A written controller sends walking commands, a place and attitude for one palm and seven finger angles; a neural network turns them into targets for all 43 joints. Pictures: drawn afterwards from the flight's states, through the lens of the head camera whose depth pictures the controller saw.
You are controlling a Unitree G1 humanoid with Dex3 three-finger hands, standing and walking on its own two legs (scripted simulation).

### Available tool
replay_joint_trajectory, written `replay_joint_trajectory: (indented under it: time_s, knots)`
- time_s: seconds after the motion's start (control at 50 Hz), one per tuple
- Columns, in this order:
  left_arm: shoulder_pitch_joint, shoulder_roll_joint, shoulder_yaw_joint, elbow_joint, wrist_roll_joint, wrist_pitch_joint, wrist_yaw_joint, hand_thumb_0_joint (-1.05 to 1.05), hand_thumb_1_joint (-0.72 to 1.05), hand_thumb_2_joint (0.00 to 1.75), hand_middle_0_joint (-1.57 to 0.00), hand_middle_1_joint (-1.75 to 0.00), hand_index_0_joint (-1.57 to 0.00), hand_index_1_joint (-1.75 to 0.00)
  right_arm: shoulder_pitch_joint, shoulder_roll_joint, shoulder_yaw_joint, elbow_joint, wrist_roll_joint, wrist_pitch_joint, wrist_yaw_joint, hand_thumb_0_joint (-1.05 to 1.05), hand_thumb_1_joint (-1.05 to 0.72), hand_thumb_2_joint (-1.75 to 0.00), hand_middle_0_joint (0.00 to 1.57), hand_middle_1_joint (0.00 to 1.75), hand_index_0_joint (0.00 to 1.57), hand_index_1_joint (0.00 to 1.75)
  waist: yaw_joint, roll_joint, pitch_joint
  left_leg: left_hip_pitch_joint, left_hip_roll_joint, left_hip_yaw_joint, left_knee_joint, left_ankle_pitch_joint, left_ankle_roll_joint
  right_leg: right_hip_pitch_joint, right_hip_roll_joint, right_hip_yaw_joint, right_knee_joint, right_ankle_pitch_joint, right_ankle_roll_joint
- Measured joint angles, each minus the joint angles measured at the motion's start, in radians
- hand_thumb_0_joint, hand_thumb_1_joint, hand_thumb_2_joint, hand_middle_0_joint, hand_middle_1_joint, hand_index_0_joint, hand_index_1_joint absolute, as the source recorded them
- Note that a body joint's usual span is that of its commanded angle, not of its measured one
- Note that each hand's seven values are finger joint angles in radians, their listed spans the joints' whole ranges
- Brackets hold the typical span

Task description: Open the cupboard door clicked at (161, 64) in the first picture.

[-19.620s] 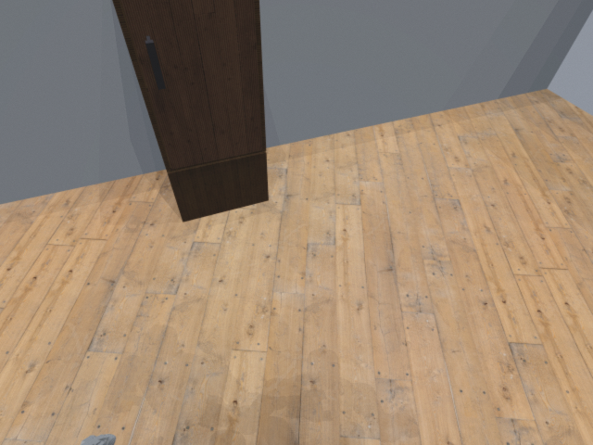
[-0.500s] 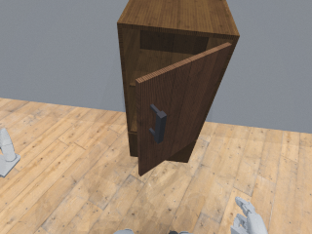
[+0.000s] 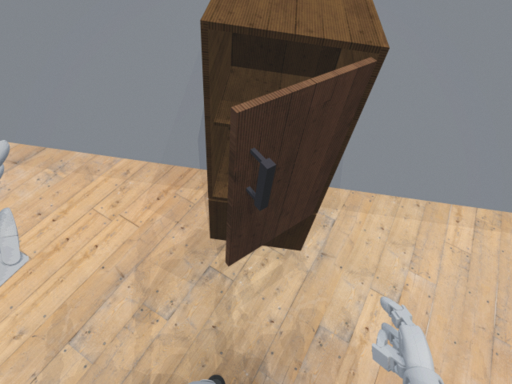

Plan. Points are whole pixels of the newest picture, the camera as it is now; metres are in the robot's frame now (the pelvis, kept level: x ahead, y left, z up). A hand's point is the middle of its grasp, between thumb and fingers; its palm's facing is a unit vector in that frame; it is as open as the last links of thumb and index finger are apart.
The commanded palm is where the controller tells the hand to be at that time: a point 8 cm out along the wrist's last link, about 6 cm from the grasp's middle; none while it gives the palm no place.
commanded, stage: step back with the hand held close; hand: left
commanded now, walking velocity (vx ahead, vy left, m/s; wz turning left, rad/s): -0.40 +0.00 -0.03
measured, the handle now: (258, 179) +0.50 +0.03 -0.02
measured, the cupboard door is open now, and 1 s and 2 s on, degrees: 42 42 42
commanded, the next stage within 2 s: stop stepping back and stand still in 0.14 s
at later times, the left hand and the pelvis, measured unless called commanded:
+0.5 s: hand (3, 369) +0.11 +0.24 +0.16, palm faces +0.35 -0.83 -0.44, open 7.4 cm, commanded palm +0.05 +0.27 +0.18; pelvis -0.12 -0.02 -0.01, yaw -6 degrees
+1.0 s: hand out of the picture +0.05 +0.24 +0.16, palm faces +0.41 -0.81 -0.42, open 7.4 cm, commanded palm -0.01 +0.27 +0.18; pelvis -0.16 -0.02 +0.00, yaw -3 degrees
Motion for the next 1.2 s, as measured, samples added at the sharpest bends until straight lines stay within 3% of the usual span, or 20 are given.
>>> replay_joint_trajectory:
  time_s: [0.06, 0.12, 0.22, 0.26, 0.3, 0.34, 0.38, 0.4, 0.46, 0.54, 0.58, 0.6, 0.64, 0.68, 0.76, 0.82, 0.92, 1.06, 1.1, 1.2]
  knots:
    - [0.005, -0.022, 0.002, -0.004, -0.011, 0.01, 0.016, 0.01, 0.89, 0.9, -0.22, -0.3, -0.21, -0.31, 0.007, 0.007, 0.005, 0.014, -0.001, -0.032, 0.009, 0.01, -0.9, -0.9, 0.2, 0.3, 0.2, 0.3, 0.021, 0.007, -0.018, -0.002, 0.019, 0.007, -0.064, 0.054, 0.0, 0.004, -0.001, -0.021, 0.136, -0.078, 0.0]
    - [-0.003, -0.056, -0.022, -0.011, -0.017, 0.036, 0.029, 0.01, 0.89, 0.9, -0.21, -0.3, -0.21, -0.31, 0.008, 0.018, 0.018, 0.033, -0.003, -0.048, 0.016, 0.01, -0.9, -0.9, 0.2, 0.3, 0.2, 0.3, 0.036, 0.003, -0.037, -0.013, 0.033, 0.019, -0.122, 0.106, -0.008, 0.06, -0.023, -0.044, 0.117, -0.12, -0.006]
    - [-0.04, -0.063, -0.041, -0.025, -0.032, 0.044, 0.028, 0.01, 0.89, 0.9, -0.21, -0.3, -0.21, -0.31, -0.009, 0.044, 0.038, 0.044, -0.013, -0.053, 0.03, 0.01, -0.9, -0.9, 0.21, 0.3, 0.2, 0.3, 0.04, -0.022, -0.053, -0.074, 0.036, 0.041, -0.161, 0.187, -0.033, 0.206, -0.062, -0.066, -0.201, -0.082, -0.049]
    - [-0.047, -0.051, -0.031, -0.032, -0.032, 0.019, 0.023, 0.01, 0.89, 0.9, -0.21, -0.3, -0.21, -0.31, -0.028, 0.045, 0.046, 0.05, -0.014, -0.043, 0.036, 0.01, -0.9, -0.9, 0.21, 0.3, 0.21, 0.3, 0.047, -0.027, -0.038, -0.136, 0.045, 0.05, -0.055, 0.108, -0.054, 0.216, -0.069, -0.04, -0.274, -0.02, -0.059]
    - [-0.055, -0.051, -0.055, -0.029, -0.017, 0.006, 0.014, 0.01, 0.89, 0.9, -0.21, -0.3, -0.21, -0.31, -0.006, 0.037, 0.047, 0.078, -0.01, -0.035, 0.036, 0.01, -0.9, -0.9, 0.21, 0.3, 0.21, 0.3, 0.038, -0.009, -0.033, -0.17, 0.028, 0.014, 0.135, -0.086, -0.073, 0.225, -0.058, -0.043, -0.256, -0.028, -0.034]
    - [-0.028, -0.037, -0.048, -0.041, -0.006, -0.002, 0.009, 0.01, 0.89, 0.9, -0.21, -0.3, -0.21, -0.31, 0.044, 0.035, 0.055, 0.089, -0.001, -0.023, 0.03, 0.01, -0.9, -0.9, 0.21, 0.3, 0.21, 0.3, 0.032, -0.029, -0.054, -0.149, -0.001, 0.024, 0.268, -0.168, -0.071, 0.235, -0.07, -0.032, -0.25, -0.034, -0.021]
    - [0.006, -0.033, -0.03, -0.043, -0.007, 0.001, 0.011, 0.01, 0.88, 0.9, -0.22, -0.3, -0.21, -0.31, 0.094, 0.02, 0.06, 0.078, 0.005, -0.014, 0.019, 0.01, -0.9, -0.9, 0.21, 0.3, 0.21, 0.3, 0.012, -0.028, -0.079, -0.058, -0.01, 0.04, 0.209, -0.091, -0.061, 0.238, -0.07, -0.03, -0.235, -0.041, -0.013]
    - [0.012, -0.032, -0.023, -0.036, -0.01, 0.007, 0.012, 0.01, 0.88, 0.9, -0.22, -0.3, -0.21, -0.31, 0.113, 0.007, 0.055, 0.073, 0.009, -0.018, 0.013, 0.01, -0.9, -0.9, 0.21, 0.3, 0.21, 0.3, -0.001, -0.013, -0.088, -0.018, -0.01, 0.033, 0.15, -0.105, -0.035, 0.227, -0.063, -0.037, -0.21, -0.052, -0.01]
    - [-0.027, -0.03, -0.013, 0.045, -0.02, 0.023, 0.019, 0.01, 0.89, 0.9, -0.22, -0.3, -0.21, -0.31, 0.119, 0.004, 0.037, 0.091, 0.014, -0.034, -0.005, 0.01, -0.9, -0.9, 0.21, 0.3, 0.2, 0.3, -0.023, -0.037, -0.067, -0.001, -0.039, 0.048, 0.107, -0.088, 0.004, 0.19, -0.09, -0.033, -0.142, -0.08, -0.002]
    - [-0.012, -0.057, -0.018, 0.076, -0.017, 0.055, 0.027, 0.01, 0.89, 0.9, -0.21, -0.3, -0.21, -0.31, 0.129, 0.0, 0.029, 0.075, -0.001, -0.06, -0.005, 0.01, -0.9, -0.9, 0.2, 0.3, 0.2, 0.3, -0.054, -0.02, -0.046, 0.024, -0.032, 0.043, 0.013, -0.004, -0.01, 0.167, -0.079, -0.051, -0.152, -0.072, -0.023]
    - [0.022, -0.069, -0.039, 0.056, -0.011, 0.056, 0.022, 0.01, 0.89, 0.9, -0.21, -0.3, -0.21, -0.31, 0.145, -0.005, 0.024, 0.065, -0.001, -0.057, 0.0, 0.01, -0.9, -0.9, 0.2, 0.3, 0.2, 0.3, -0.071, 0.003, -0.047, 0.013, -0.027, 0.018, 0.018, -0.056, -0.029, 0.18, -0.071, -0.079, -0.201, -0.023, -0.036]
    - [0.048, -0.068, -0.045, 0.038, -0.009, 0.053, 0.018, 0.01, 0.89, 0.9, -0.21, -0.3, -0.21, -0.31, 0.153, -0.006, 0.021, 0.064, -0.002, -0.052, 0.004, 0.01, -0.9, -0.9, 0.2, 0.3, 0.2, 0.3, -0.069, 0.006, -0.052, -0.007, -0.026, 0.012, 0.061, -0.122, -0.042, 0.181, -0.07, -0.085, -0.217, -0.003, -0.045]
    - [0.093, -0.064, -0.048, 0.0, -0.003, 0.041, 0.018, 0.01, 0.89, 0.9, -0.21, -0.3, -0.21, -0.31, 0.168, -0.008, 0.017, 0.078, -0.003, -0.039, 0.008, 0.01, -0.9, -0.9, 0.2, 0.3, 0.2, 0.3, -0.037, -0.009, -0.068, -0.051, -0.028, 0.013, 0.25, -0.193, -0.059, 0.174, -0.077, -0.075, -0.234, 0.065, -0.061]
    - [0.094, -0.071, -0.053, 0.005, 0.009, 0.018, 0.022, 0.01, 0.89, 0.9, -0.22, -0.3, -0.21, -0.31, 0.188, -0.014, 0.012, 0.099, -0.002, -0.035, 0.004, 0.01, -0.9, -0.9, 0.2, 0.3, 0.2, 0.3, -0.01, -0.018, -0.091, -0.051, -0.012, 0.027, 0.347, -0.235, -0.057, 0.169, -0.082, -0.065, -0.236, 0.069, -0.052]
    - [-0.017, -0.109, -0.068, 0.091, 0.026, 0.003, 0.041, 0.01, 0.88, 0.9, -0.22, -0.3, -0.21, -0.31, 0.218, -0.043, 0.003, 0.117, 0.003, -0.047, -0.02, 0.01, -0.9, -0.9, 0.2, 0.3, 0.2, 0.3, 0.001, 0.005, -0.114, 0.085, 0.033, 0.047, 0.172, -0.273, -0.028, 0.153, -0.093, -0.1, -0.19, 0.033, -0.033]
    - [-0.077, -0.139, -0.063, 0.149, 0.021, 0.013, 0.048, 0.01, 0.89, 0.9, -0.22, -0.3, -0.21, -0.31, 0.184, -0.047, -0.004, 0.13, 0.01, -0.049, -0.028, 0.01, -0.9, -0.9, 0.2, 0.3, 0.2, 0.3, -0.002, 0.012, -0.087, 0.111, 0.025, 0.048, 0.135, -0.176, -0.038, 0.145, -0.111, -0.109, -0.14, 0.01, -0.016]
    - [-0.045, -0.137, -0.053, 0.148, 0.022, 0.035, 0.042, 0.01, 0.89, 0.9, -0.21, -0.3, -0.21, -0.31, 0.138, 0.0, 0.022, 0.095, 0.008, -0.072, -0.019, 0.01, -0.9, -0.9, 0.2, 0.3, 0.2, 0.3, -0.013, 0.001, -0.066, 0.126, 0.023, 0.067, 0.111, -0.168, -0.047, 0.146, -0.115, -0.09, -0.151, 0.024, -0.014]
    - [-0.017, -0.127, -0.075, 0.09, 0.018, 0.013, 0.03, 0.01, 0.89, 0.9, -0.21, -0.3, -0.21, -0.31, 0.101, 0.032, 0.053, 0.067, 0.002, -0.087, 0.009, 0.01, -0.9, -0.9, 0.2, 0.3, 0.2, 0.3, 0.001, 0.024, -0.044, 0.114, 0.049, 0.055, 0.095, -0.152, -0.06, 0.157, -0.087, -0.099, -0.217, 0.064, -0.027]
    - [-0.085, -0.115, -0.14, 0.222, 0.051, 0.024, -0.014, 0.01, 0.89, 0.9, -0.21, -0.3, -0.21, -0.31, 0.08, 0.005, 0.031, 0.119, 0.001, -0.093, 0.047, 0.01, -0.9, -0.9, 0.21, 0.3, 0.2, 0.3, 0.016, 0.049, -0.061, 0.076, 0.044, 0.045, 0.131, -0.156, -0.055, 0.13, -0.091, -0.107, -0.194, 0.057, -0.024]
    - [-0.287, -0.197, -0.348, 0.84, 0.075, 0.222, -0.102, 0.0, 0.9, 0.9, -0.2, -0.3, -0.2, -0.3, 0.01, -0.066, 0.012, 0.262, -0.011, 0.026, 0.077, 0.01, -0.9, -0.9, 0.21, 0.3, 0.2, 0.3, 0.013, 0.092, -0.076, 0.044, 0.012, 0.039, 0.168, -0.171, -0.041, 0.086, -0.124, -0.117, -0.114, 0.018, -0.007]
